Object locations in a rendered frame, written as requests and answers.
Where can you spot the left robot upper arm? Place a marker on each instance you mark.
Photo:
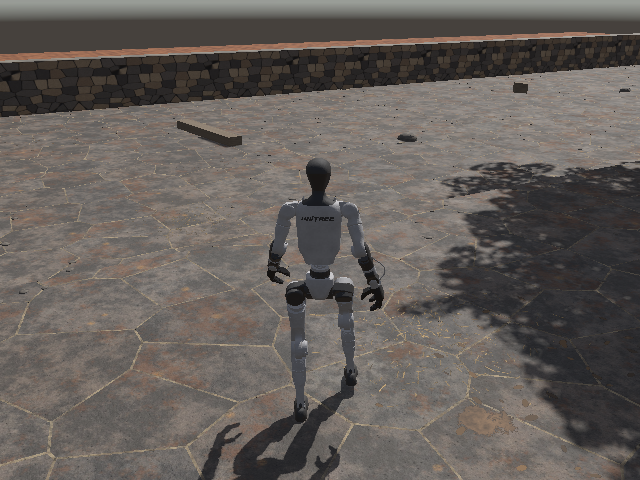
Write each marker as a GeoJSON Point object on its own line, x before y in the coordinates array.
{"type": "Point", "coordinates": [287, 211]}

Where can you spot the robot right hand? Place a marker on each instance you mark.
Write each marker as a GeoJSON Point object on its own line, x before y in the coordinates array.
{"type": "Point", "coordinates": [378, 296]}

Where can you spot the robot left forearm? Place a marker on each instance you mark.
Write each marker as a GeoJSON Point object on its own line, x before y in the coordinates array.
{"type": "Point", "coordinates": [274, 259]}

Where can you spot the robot left hand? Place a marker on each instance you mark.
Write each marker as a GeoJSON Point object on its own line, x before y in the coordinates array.
{"type": "Point", "coordinates": [273, 278]}

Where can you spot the right robot upper arm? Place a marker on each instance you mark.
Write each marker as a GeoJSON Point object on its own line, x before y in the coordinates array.
{"type": "Point", "coordinates": [351, 212]}

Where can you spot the robot right forearm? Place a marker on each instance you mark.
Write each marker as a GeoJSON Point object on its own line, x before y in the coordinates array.
{"type": "Point", "coordinates": [369, 269]}

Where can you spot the right robot shin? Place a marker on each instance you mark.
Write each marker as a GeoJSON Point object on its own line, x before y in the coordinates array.
{"type": "Point", "coordinates": [348, 344]}

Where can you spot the left robot foot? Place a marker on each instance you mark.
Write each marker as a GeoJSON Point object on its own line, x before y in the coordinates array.
{"type": "Point", "coordinates": [301, 413]}

